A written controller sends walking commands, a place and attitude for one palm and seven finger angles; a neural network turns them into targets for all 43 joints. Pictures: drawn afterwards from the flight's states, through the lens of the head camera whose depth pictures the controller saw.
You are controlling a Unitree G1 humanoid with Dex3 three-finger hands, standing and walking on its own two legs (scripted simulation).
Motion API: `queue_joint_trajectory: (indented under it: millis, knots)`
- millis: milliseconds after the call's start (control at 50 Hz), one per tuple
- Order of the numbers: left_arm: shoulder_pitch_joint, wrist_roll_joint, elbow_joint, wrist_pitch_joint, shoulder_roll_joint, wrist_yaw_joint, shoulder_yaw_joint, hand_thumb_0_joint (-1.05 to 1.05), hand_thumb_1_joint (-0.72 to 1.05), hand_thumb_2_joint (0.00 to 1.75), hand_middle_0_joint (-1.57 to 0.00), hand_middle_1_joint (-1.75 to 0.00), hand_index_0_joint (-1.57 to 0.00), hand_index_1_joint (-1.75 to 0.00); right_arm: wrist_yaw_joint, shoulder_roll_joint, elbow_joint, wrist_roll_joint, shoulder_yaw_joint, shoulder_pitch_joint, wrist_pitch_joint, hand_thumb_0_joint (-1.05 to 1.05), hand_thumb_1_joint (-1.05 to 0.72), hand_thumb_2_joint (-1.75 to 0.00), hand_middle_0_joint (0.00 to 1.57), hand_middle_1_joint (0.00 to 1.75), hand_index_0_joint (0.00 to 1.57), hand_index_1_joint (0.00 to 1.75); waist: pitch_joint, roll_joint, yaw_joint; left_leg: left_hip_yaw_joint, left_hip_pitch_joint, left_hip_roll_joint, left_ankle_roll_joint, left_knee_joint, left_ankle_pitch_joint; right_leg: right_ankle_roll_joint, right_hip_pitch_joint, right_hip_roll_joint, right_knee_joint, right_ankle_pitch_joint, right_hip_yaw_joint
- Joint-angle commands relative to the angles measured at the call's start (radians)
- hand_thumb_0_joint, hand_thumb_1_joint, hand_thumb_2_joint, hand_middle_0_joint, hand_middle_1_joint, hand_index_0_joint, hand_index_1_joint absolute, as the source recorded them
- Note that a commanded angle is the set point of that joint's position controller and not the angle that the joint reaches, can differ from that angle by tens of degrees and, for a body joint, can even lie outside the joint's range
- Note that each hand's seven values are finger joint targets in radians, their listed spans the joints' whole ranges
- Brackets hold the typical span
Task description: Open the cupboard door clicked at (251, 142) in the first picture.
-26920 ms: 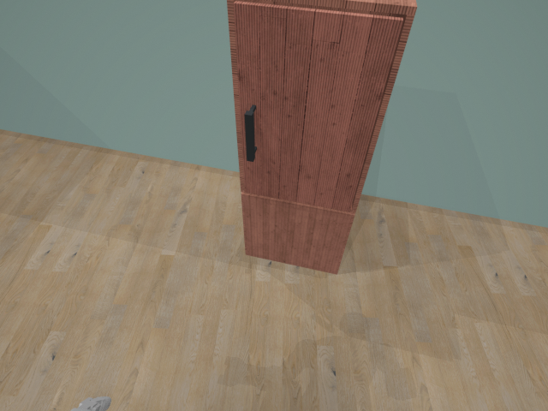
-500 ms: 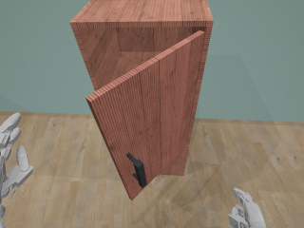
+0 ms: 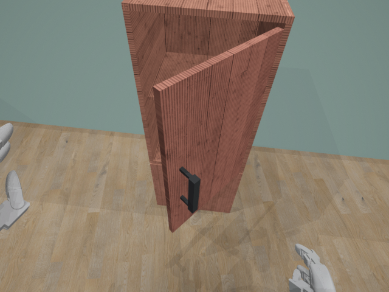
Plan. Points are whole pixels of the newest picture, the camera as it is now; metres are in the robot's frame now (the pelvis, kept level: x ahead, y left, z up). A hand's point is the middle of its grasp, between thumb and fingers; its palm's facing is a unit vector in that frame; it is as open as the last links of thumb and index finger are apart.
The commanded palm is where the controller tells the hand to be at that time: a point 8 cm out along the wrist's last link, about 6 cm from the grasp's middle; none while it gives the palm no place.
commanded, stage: step back with the hand held close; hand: left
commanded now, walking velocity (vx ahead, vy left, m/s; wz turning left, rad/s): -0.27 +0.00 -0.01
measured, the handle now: (188, 190) +0.38 +0.04 -0.07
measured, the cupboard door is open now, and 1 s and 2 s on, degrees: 50 50 50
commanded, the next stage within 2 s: stop stepping back and stand still in 0.58 s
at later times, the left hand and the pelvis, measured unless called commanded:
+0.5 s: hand out of the picture +0.12 +0.30 +0.17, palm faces +0.44 -0.78 -0.45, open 7.4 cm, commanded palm +0.05 +0.33 +0.18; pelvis -0.08 +0.03 -0.01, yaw +3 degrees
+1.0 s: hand out of the picture +0.03 +0.33 +0.18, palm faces +0.37 -0.87 -0.32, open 7.4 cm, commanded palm -0.06 +0.36 +0.18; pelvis -0.22 +0.07 +0.00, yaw -4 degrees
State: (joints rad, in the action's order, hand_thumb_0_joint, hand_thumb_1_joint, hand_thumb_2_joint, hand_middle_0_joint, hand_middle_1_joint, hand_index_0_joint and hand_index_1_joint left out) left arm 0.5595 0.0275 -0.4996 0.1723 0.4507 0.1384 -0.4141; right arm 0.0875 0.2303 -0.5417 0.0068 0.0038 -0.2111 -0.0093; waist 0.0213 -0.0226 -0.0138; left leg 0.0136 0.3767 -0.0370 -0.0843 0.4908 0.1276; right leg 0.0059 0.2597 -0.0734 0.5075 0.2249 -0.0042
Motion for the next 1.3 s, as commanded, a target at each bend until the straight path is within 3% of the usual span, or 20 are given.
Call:
queue_joint_trajectory:
  millis: [0, 160, 300, 440, 620, 680, 700, 740, 780, 800, 840, 880, 960, 1020, 1060, 1100, 1140, 1160, 1180, 1280]
  knots:
    - [-0.032, -0.011, -0.193, 0.073, 0.157, 0.021, -0.16, 0.0, 0.9, 0.9, -0.2, -0.3, -0.2, -0.3, 0.001, 0.147, 0.157, -0.006, -0.059, 0.13, -0.072, 0.0, -0.9, -0.9, 0.2, 0.3, 0.2, 0.3, -0.086, -0.142, 0.029, -0.287, 0.404, 0.238, -0.054, -0.349, 0.638, 0.006, -0.388, -0.029, 0.173, 0.01, 0.028]
    - [0.002, 0.041, -0.248, 0.1, 0.158, 0.023, -0.131, 0.0, 0.9, 0.9, -0.2, -0.3, -0.2, -0.3, -0.025, 0.13, 0.094, 0.01, -0.068, 0.098, -0.093, 0.0, -0.9, -0.9, 0.2, 0.3, 0.2, 0.3, -0.259, 0.035, -0.005, -0.068, -0.194, 0.117, 0.037, -0.008, 0.077, -0.013, 0.044, 0.09, -0.094, -0.134, 0.169]
    - [-0.136, 0.016, -0.243, 0.111, 0.201, 0.045, -0.11, 0.0, 0.9, 0.9, -0.2, -0.3, -0.2, -0.3, -0.004, 0.116, 0.065, -0.005, -0.057, 0.124, -0.093, 0.0, -0.9, -0.9, 0.2, 0.3, 0.2, 0.3, -0.05, 0.021, -0.022, -0.08, -0.256, 0.065, 0.08, 0.132, 0.179, -0.073, 0.371, 0.169, -0.274, 0.19, 0.239]
    - [-0.086, 0.01, -0.173, 0.112, 0.195, 0.015, -0.189, 0.0, 0.9, 0.9, -0.2, -0.3, -0.2, -0.3, -0.007, 0.135, 0.103, -0.026, -0.071, 0.156, -0.098, 0.0, -0.9, -0.9, 0.2, 0.3, 0.2, 0.3, -0.125, -0.28, 0.032, -0.384, 0.37, 0.378, -0.022, -0.509, 0.701, -0.016, -0.277, -0.097, 0.46, 0.227, 0.009]
    - [-0.061, 0.075, -0.331, 0.092, 0.193, 0.016, -0.144, 0.0, 0.9, 0.9, -0.2, -0.3, -0.2, -0.3, -0.052, 0.09, 0.056, -0.014, -0.066, 0.129, -0.154, 0.0, -0.9, -0.9, 0.2, 0.3, 0.2, 0.3, -0.317, -0.189, 0.04, -0.027, -0.185, 0.266, 0.143, -0.39, 0.209, -0.057, -0.087, -0.046, 0.145, 0.415, -0.112]
    - [-0.11, 0.063, -0.32, 0.115, 0.221, 0.031, -0.162, 0.0, 0.9, 0.9, -0.2, -0.3, -0.2, -0.3, -0.058, 0.076, 0.01, -0.011, -0.061, 0.093, -0.145, 0.0, -0.9, -0.9, 0.2, 0.3, 0.2, 0.3, -0.25, 0.035, 0.025, 0.071, -0.336, 0.148, 0.208, 0.074, 0.121, -0.174, 0.171, 0.191, -0.296, 0.374, 0.154]
    - [-0.148, 0.053, -0.32, 0.126, 0.246, 0.036, -0.161, 0.0, 0.9, 0.9, -0.2, -0.3, -0.2, -0.3, -0.048, 0.085, -0.012, -0.008, -0.064, 0.089, -0.147, 0.0, -0.9, -0.9, 0.2, 0.3, 0.2, 0.3, -0.16, 0.169, 0.001, -0.02, -0.345, 0.098, 0.185, 0.397, 0.126, -0.227, 0.415, 0.392, -0.418, 0.382, 0.401]
    - [-0.192, 0.04, -0.361, 0.136, 0.326, 0.046, -0.237, 0.0, 0.9, 0.9, -0.2, -0.3, -0.2, -0.3, -0.061, 0.095, 0.024, -0.026, -0.047, 0.131, -0.155, 0.0, -0.9, -0.9, 0.2, 0.3, 0.2, 0.3, -0.091, 0.155, 0.016, -0.084, -0.128, 0.102, 0.143, 0.598, 0.203, -0.26, 0.31, 0.447, -0.345, 0.109, 0.289]
    - [-0.251, 0.023, -0.273, 0.087, 0.225, 0.022, -0.144, 0.0, 0.9, 0.9, -0.2, -0.3, -0.2, -0.3, -0.029, 0.089, 0.031, 0.006, -0.042, 0.115, -0.16, 0.0, -0.9, -0.9, 0.2, 0.3, 0.2, 0.3, -0.07, 0.185, -0.015, -0.063, -0.089, 0.078, 0.096, 0.307, 0.146, -0.159, 0.084, 0.277, -0.113, -0.215, 0.133]
    - [-0.228, 0.034, -0.236, 0.062, 0.176, 0.022, -0.122, 0.0, 0.9, 0.9, -0.2, -0.3, -0.2, -0.3, -0.011, 0.09, 0.019, 0.015, -0.035, 0.082, -0.157, 0.0, -0.9, -0.9, 0.2, 0.3, 0.2, 0.3, -0.073, 0.021, -0.049, -0.02, -0.228, 0.045, 0.08, 0.103, 0.008, -0.08, 0.096, 0.199, 0.05, -0.265, 0.032]
    - [-0.27, 0.036, -0.229, 0.046, 0.175, 0.016, -0.105, 0.0, 0.9, 0.9, -0.2, -0.3, -0.2, -0.3, -0.01, 0.119, 0.033, 0.0, -0.02, 0.081, -0.18, 0.0, -0.9, -0.9, 0.2, 0.3, 0.2, 0.3, -0.078, -0.471, -0.022, -0.35, -0.266, 0.27, -0.009, -0.179, -0.249, 0.004, 0.165, 0.016, 0.418, 0.308, -0.021]
    - [-0.302, 0.021, -0.126, 0.064, 0.182, 0.016, -0.098, 0.0, 0.9, 0.9, -0.2, -0.3, -0.2, -0.3, -0.023, 0.078, 0.011, -0.012, -0.006, 0.077, -0.216, 0.0, -0.9, -0.9, 0.2, 0.3, 0.2, 0.3, -0.017, -0.246, -0.014, -0.531, -0.04, 0.325, 0.057, -0.399, 0.452, -0.013, 0.113, 0.019, 0.545, 0.34, 0.093]
    - [0.011, 0.036, -0.239, 0.035, 0.17, 0.006, -0.138, 0.0, 0.9, 0.9, -0.2, -0.3, -0.2, -0.3, -0.043, 0.1, 0.074, -0.021, -0.047, 0.119, -0.184, 0.0, -0.9, -0.9, 0.2, 0.3, 0.2, 0.3, -0.14, -0.205, 0.064, -0.146, 0.08, 0.173, 0.301, -0.543, 0.576, -0.022, -0.157, -0.091, 0.428, 0.252, -0.111]
    - [0.147, 0.03, -0.357, 0.029, 0.159, 0.008, -0.126, 0.0, 0.9, 0.9, -0.2, -0.3, -0.2, -0.3, -0.056, 0.076, 0.102, -0.03, -0.056, 0.099, -0.169, 0.0, -0.9, -0.9, 0.2, 0.3, 0.2, 0.3, -0.175, -0.287, 0.054, 0.036, 0.165, 0.121, 0.22, -0.455, 0.493, -0.047, -0.331, -0.103, 0.254, 0.311, -0.209]
    - [0.163, 0.024, -0.369, 0.017, 0.219, 0.016, -0.173, 0.0, 0.9, 0.9, -0.2, -0.3, -0.2, -0.3, -0.047, 0.066, 0.103, -0.02, -0.057, 0.091, -0.154, 0.0, -0.9, -0.9, 0.2, 0.3, 0.2, 0.3, -0.165, -0.132, 0.058, 0.071, 0.209, 0.112, 0.169, -0.275, 0.511, -0.075, -0.375, -0.067, 0.101, 0.337, -0.203]
    - [0.085, 0.018, -0.384, 0.008, 0.238, 0.01, -0.173, 0.0, 0.9, 0.9, -0.2, -0.3, -0.2, -0.3, -0.035, 0.066, 0.069, 0.015, -0.066, 0.07, -0.137, 0.0, -0.9, -0.9, 0.2, 0.3, 0.2, 0.3, -0.11, 0.348, 0.044, 0.073, 0.116, 0.019, 0.148, 0.64, 0.324, -0.226, 0.061, 0.312, -0.235, 0.274, 0.177]
    - [-0.185, 0.013, -0.356, 0.019, 0.322, 0.001, -0.236, 0.0, 0.9, 0.9, -0.2, -0.3, -0.2, -0.3, -0.014, 0.123, 0.018, -0.021, -0.074, 0.076, -0.119, 0.0, -0.9, -0.9, 0.2, 0.3, 0.2, 0.3, 0.018, 0.192, -0.051, -0.082, 0.212, 0.073, 0.109, 1.002, 0.233, -0.28, 0.443, 0.497, -0.375, 0.516, 0.398]
    - [-0.296, 0.022, -0.286, 0.026, 0.344, 0.009, -0.264, 0.0, 0.9, 0.9, -0.2, -0.3, -0.2, -0.3, -0.027, 0.106, 0.02, -0.041, -0.044, 0.083, -0.102, 0.0, -0.9, -0.9, 0.2, 0.3, 0.2, 0.3, -0.003, 0.1, -0.08, -0.109, 0.041, 0.142, 0.121, 0.995, 0.159, -0.256, 0.641, 0.498, -0.41, 0.599, 0.365]
    - [-0.295, -0.003, -0.119, 0.025, 0.254, 0.02, -0.199, 0.0, 0.9, 0.9, -0.2, -0.3, -0.2, -0.3, -0.019, 0.059, 0.037, -0.034, -0.055, 0.034, -0.092, 0.0, -0.9, -0.9, 0.2, 0.3, 0.2, 0.3, -0.083, 0.166, -0.089, 0.02, 0.039, 0.11, 0.11, 0.873, 0.175, -0.098, 0.484, 0.377, -0.415, 0.78, 0.19]
    - [-0.239, -0.006, -0.099, 0.056, 0.127, 0.021, -0.037, 0.0, 0.9, 0.9, -0.2, -0.3, -0.2, -0.3, 0.029, 0.086, 0.02, -0.02, -0.038, 0.118, -0.146, 0.0, -0.9, -0.9, 0.2, 0.3, 0.2, 0.3, 0.117, -0.073, 0.004, 0.087, 0.01, 0.102, 0.045, 0.328, 0.398, -0.182, 0.307, 0.348, -0.328, 0.617, 0.26]
